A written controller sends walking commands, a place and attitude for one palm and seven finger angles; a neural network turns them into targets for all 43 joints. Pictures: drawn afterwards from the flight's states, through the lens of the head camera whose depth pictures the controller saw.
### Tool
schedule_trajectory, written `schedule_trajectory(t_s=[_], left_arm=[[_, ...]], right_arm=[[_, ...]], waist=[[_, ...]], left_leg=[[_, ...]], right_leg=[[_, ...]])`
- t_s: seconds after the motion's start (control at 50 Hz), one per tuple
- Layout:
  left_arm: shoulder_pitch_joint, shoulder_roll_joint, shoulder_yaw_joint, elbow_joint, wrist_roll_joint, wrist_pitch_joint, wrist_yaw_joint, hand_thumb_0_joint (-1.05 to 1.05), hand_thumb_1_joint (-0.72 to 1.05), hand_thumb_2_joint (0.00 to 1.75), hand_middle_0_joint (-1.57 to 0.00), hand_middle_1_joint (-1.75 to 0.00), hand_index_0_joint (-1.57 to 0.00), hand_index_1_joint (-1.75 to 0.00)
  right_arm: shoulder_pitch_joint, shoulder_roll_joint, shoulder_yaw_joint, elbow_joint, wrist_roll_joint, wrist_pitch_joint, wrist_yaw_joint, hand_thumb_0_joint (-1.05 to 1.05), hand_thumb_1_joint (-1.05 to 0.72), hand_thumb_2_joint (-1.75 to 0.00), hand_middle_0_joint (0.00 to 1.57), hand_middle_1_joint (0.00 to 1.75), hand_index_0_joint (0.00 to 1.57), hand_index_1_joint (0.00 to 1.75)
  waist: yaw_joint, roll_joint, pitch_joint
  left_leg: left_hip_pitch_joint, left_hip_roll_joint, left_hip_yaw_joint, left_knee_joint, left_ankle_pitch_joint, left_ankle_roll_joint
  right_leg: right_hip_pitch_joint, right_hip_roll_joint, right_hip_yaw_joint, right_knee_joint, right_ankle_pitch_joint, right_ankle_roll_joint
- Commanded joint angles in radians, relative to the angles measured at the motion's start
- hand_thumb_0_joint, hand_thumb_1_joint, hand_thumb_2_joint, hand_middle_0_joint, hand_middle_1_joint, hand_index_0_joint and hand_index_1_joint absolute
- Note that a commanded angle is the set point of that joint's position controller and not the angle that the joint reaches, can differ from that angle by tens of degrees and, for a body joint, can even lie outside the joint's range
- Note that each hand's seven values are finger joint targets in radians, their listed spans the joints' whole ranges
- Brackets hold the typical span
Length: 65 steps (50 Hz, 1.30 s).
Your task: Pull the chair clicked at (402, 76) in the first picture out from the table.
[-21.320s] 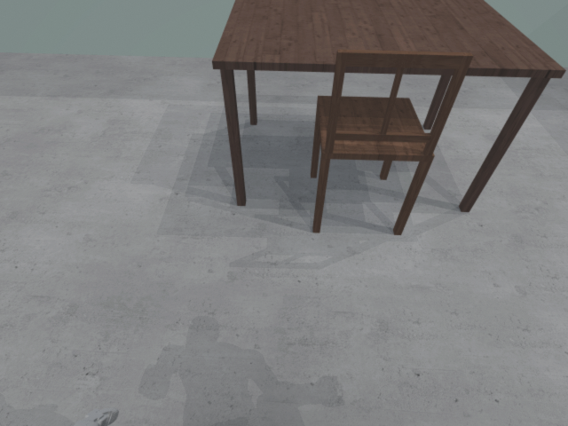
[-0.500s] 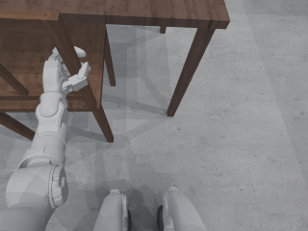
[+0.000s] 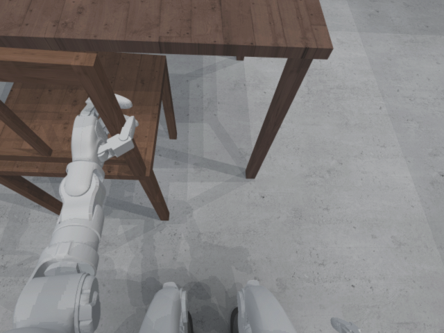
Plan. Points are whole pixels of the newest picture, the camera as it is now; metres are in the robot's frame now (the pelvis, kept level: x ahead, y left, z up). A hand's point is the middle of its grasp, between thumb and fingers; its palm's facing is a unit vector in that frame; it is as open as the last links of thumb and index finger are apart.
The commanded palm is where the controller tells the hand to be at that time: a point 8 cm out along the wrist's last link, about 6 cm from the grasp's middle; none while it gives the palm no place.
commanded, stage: hook a spindle and tug to test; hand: left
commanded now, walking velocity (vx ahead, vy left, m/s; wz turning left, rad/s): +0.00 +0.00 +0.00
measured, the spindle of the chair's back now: (13, 122) +0.49 +0.36 +0.01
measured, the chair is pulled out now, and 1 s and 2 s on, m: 0.01 0.12 0.18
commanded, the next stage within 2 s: step backward, pulling the chair out in 0.08 s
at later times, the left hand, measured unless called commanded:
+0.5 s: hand (127, 142) +0.43 +0.15 +0.04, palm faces +0.08 -0.99 -0.08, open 5.8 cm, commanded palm +0.42 +0.19 +0.03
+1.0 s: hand (141, 187) +0.35 +0.12 +0.04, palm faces +0.02 -0.99 -0.12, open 5.8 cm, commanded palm +0.35 +0.17 +0.04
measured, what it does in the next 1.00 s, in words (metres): rises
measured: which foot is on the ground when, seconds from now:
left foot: down 0.00-1.00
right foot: down 0.00-1.00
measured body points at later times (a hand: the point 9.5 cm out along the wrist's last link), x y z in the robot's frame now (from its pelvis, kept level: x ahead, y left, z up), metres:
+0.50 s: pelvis +0.01 +0.01 +0.08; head +0.12 +0.03 +0.52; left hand +0.42 +0.20 +0.04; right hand +0.06 -0.26 -0.04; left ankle +0.00 +0.09 -0.63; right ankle +0.00 -0.11 -0.62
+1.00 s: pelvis -0.05 -0.01 +0.09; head +0.06 -0.01 +0.53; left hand +0.34 +0.17 +0.05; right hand +0.00 -0.27 -0.04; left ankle +0.00 +0.09 -0.63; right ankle +0.00 -0.11 -0.63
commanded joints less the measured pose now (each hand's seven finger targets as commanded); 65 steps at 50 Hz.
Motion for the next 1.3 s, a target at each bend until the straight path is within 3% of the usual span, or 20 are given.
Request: schedule_trajectory(t_s=[0.0,0.14,0.16,0.18,0.2,0.24,0.26,0.3,0.34,0.38,0.42,0.5,0.58,0.66,0.72,0.78,0.98,1.14,1.24,1.28], left_arm=[[-0.253,0.096,-0.022,-0.226,0.000,-0.070,-0.021,0.00,0.90,0.90,-0.50,-1.45,-0.50,-1.45],[-0.276,0.078,-0.034,-0.213,0.006,-0.069,-0.013,0.00,0.90,0.90,-0.50,-1.45,-0.50,-1.45],[-0.347,0.064,-0.054,-0.197,0.008,-0.071,-0.011,0.00,0.90,0.90,-0.50,-1.45,-0.50,-1.45],[-0.515,0.402,0.039,-0.368,0.117,0.036,0.104,0.00,0.90,0.90,-0.50,-1.45,-0.50,-1.45],[-0.500,0.297,-0.022,-0.367,0.117,0.101,0.151,0.00,0.90,0.90,-0.50,-1.45,-0.50,-1.45],[-0.349,0.208,-0.071,-0.292,0.120,0.181,0.186,0.00,0.90,0.90,-0.50,-1.45,-0.50,-1.45],[-0.270,0.164,-0.101,-0.149,0.126,0.229,0.194,0.00,0.90,0.90,-0.50,-1.45,-0.50,-1.45],[-0.282,0.133,-0.119,-0.069,0.117,0.255,0.223,0.00,0.90,0.90,-0.50,-1.45,-0.50,-1.45],[-0.361,0.130,-0.131,0.005,0.118,0.247,0.239,0.00,0.90,0.90,-0.50,-1.45,-0.50,-1.45],[-0.404,0.142,-0.128,0.049,0.124,0.230,0.245,0.00,0.90,0.90,-0.50,-1.45,-0.50,-1.45],[-0.398,0.118,-0.140,0.085,0.118,0.215,0.235,0.00,0.90,0.90,-0.50,-1.45,-0.50,-1.45],[-0.385,0.082,-0.163,0.111,0.111,0.200,0.218,0.00,0.90,0.90,-0.50,-1.45,-0.50,-1.45],[-0.369,0.083,-0.157,0.095,0.106,0.178,0.212,0.00,0.90,0.90,-0.50,-1.45,-0.50,-1.45],[-0.326,0.094,-0.148,0.072,0.106,0.169,0.209,0.00,0.90,0.90,-0.50,-1.45,-0.50,-1.45],[-0.329,0.099,-0.152,0.066,0.106,0.166,0.212,0.00,0.90,0.90,-0.50,-1.45,-0.50,-1.45],[-0.337,0.123,-0.147,0.088,0.107,0.165,0.221,0.00,0.90,0.90,-0.50,-1.45,-0.50,-1.45],[-0.375,0.110,-0.185,0.111,0.092,0.158,0.239,0.00,0.90,0.90,-0.50,-1.45,-0.50,-1.45],[-0.379,0.074,-0.237,0.106,0.076,0.147,0.245,0.00,0.90,0.90,-0.50,-1.45,-0.50,-1.45],[-0.342,0.048,-0.255,0.110,0.076,0.139,0.252,0.00,0.90,0.90,-0.50,-1.45,-0.50,-1.45],[-0.321,0.042,-0.256,0.103,0.079,0.135,0.253,0.00,0.90,0.90,-0.50,-1.45,-0.50,-1.45]], right_arm=[[0.133,-0.161,-0.064,-0.068,0.002,-0.026,-0.009,0.00,-0.90,-0.90,0.20,0.30,0.20,0.30],[0.129,-0.159,-0.065,-0.059,0.002,-0.040,-0.016,0.00,-0.90,-0.90,0.20,0.30,0.20,0.30],[0.135,-0.160,-0.065,-0.047,0.000,-0.043,-0.017,0.00,-0.90,-0.90,0.20,0.30,0.20,0.30],[0.158,-0.164,-0.058,-0.123,0.058,0.017,-0.055,0.00,-0.90,-0.90,0.20,0.30,0.20,0.30],[0.164,-0.136,-0.058,-0.144,0.069,0.024,-0.084,0.00,-0.90,-0.90,0.20,0.30,0.20,0.30],[0.150,-0.138,-0.051,-0.136,0.069,0.034,-0.110,0.00,-0.90,-0.90,0.20,0.30,0.20,0.30],[0.133,-0.144,-0.043,-0.122,0.071,0.051,-0.116,0.00,-0.90,-0.90,0.20,0.30,0.20,0.30],[0.142,-0.151,-0.038,-0.088,0.073,0.061,-0.134,0.00,-0.90,-0.90,0.20,0.30,0.20,0.30],[0.162,-0.161,-0.037,-0.056,0.066,0.058,-0.142,0.00,-0.90,-0.90,0.20,0.30,0.20,0.30],[0.168,-0.163,-0.039,-0.025,0.062,0.045,-0.151,0.00,-0.90,-0.90,0.20,0.30,0.20,0.30],[0.169,-0.159,-0.043,-0.002,0.059,0.031,-0.153,0.00,-0.90,-0.90,0.20,0.30,0.20,0.30],[0.154,-0.157,-0.055,0.020,0.058,0.004,-0.154,0.00,-0.90,-0.90,0.20,0.30,0.20,0.30],[0.136,-0.158,-0.058,0.031,0.052,-0.025,-0.158,0.00,-0.90,-0.90,0.20,0.30,0.20,0.30],[0.136,-0.162,-0.063,0.039,0.056,-0.041,-0.166,0.00,-0.90,-0.90,0.20,0.30,0.20,0.30],[0.129,-0.158,-0.064,0.047,0.065,-0.049,-0.175,0.00,-0.90,-0.90,0.20,0.30,0.20,0.30],[0.128,-0.164,-0.067,0.064,0.072,-0.061,-0.185,0.00,-0.90,-0.90,0.20,0.30,0.20,0.30],[0.069,-0.158,-0.050,0.077,0.089,-0.112,-0.195,0.00,-0.90,-0.90,0.20,0.30,0.20,0.30],[0.047,-0.157,-0.038,0.065,0.097,-0.163,-0.199,0.00,-0.90,-0.90,0.20,0.30,0.20,0.30],[0.046,-0.159,-0.032,0.071,0.096,-0.186,-0.201,0.00,-0.90,-0.90,0.20,0.30,0.20,0.30],[0.043,-0.160,-0.028,0.071,0.092,-0.190,-0.205,0.00,-0.90,-0.90,0.20,0.30,0.20,0.30]], waist=[[-0.011,0.088,-0.492],[-0.020,0.062,-0.476],[-0.047,0.061,-0.456],[0.051,0.150,-0.743],[0.022,0.185,-0.695],[0.023,0.166,-0.596],[0.014,0.114,-0.460],[0.016,0.000,-0.374],[0.006,-0.006,-0.361],[0.014,0.100,-0.367],[0.026,0.154,-0.360],[0.036,0.206,-0.322],[0.046,0.218,-0.304],[0.049,0.128,-0.331],[0.045,0.044,-0.349],[0.042,0.050,-0.353],[0.055,0.089,-0.263],[0.059,0.002,-0.158],[0.067,-0.051,-0.133],[0.071,-0.020,-0.136]], left_leg=[[0.471,0.003,-0.089,-0.110,0.598,-0.034],[0.446,-0.001,-0.090,-0.106,0.560,-0.033],[0.441,0.000,-0.096,-0.096,0.551,-0.031],[0.729,0.012,-0.053,-0.294,0.504,-0.021],[0.781,-0.001,-0.052,-0.340,0.537,-0.019],[0.754,0.013,-0.064,-0.367,0.610,-0.018],[0.669,0.029,-0.093,-0.418,0.527,-0.020],[0.639,0.056,-0.100,-0.439,0.577,0.000],[0.679,0.071,-0.092,-0.457,0.697,-0.001],[0.774,0.090,-0.092,-0.485,0.850,-0.010],[0.858,0.120,-0.124,-0.506,0.984,-0.008],[0.961,0.168,-0.173,-0.570,1.047,0.003],[1.000,0.190,-0.186,-0.607,1.075,0.010],[0.986,0.183,-0.154,-0.597,1.043,-0.001],[0.912,0.166,-0.124,-0.595,0.896,-0.018],[0.885,0.147,-0.103,-0.607,0.786,-0.029],[0.813,0.138,-0.120,-0.691,0.480,-0.001],[0.803,0.090,-0.103,-0.686,0.161,-0.012],[0.841,0.074,-0.097,-0.684,0.130,-0.020],[0.847,0.090,-0.105,-0.724,0.190,-0.017]], right_leg=[[0.177,0.012,0.028,-0.106,0.466,-0.006],[0.171,0.012,0.028,-0.103,0.447,-0.004],[0.137,0.011,0.027,-0.099,0.436,-0.004],[0.569,-0.056,0.114,-0.269,0.505,-0.019],[0.605,-0.050,0.101,-0.321,0.616,-0.015],[0.587,-0.066,0.094,-0.336,0.699,-0.009],[0.532,-0.063,0.078,-0.363,0.566,-0.002],[0.603,-0.074,0.086,-0.395,0.659,0.015],[0.648,-0.095,0.095,-0.425,0.796,0.030],[0.650,-0.107,0.102,-0.438,0.852,0.031],[0.616,-0.094,0.099,-0.449,0.762,0.033],[0.585,-0.062,0.090,-0.476,0.495,0.026],[0.601,-0.057,0.097,-0.491,0.456,0.021],[0.690,-0.074,0.115,-0.538,0.638,0.019],[0.775,-0.109,0.147,-0.563,0.807,0.013],[0.802,-0.140,0.168,-0.572,0.872,0.010],[0.755,-0.115,0.155,-0.614,0.463,0.029],[0.681,-0.161,0.226,-0.730,0.152,0.000],[0.662,-0.182,0.244,-0.782,0.098,-0.009],[0.681,-0.156,0.208,-0.740,0.154,0.002]])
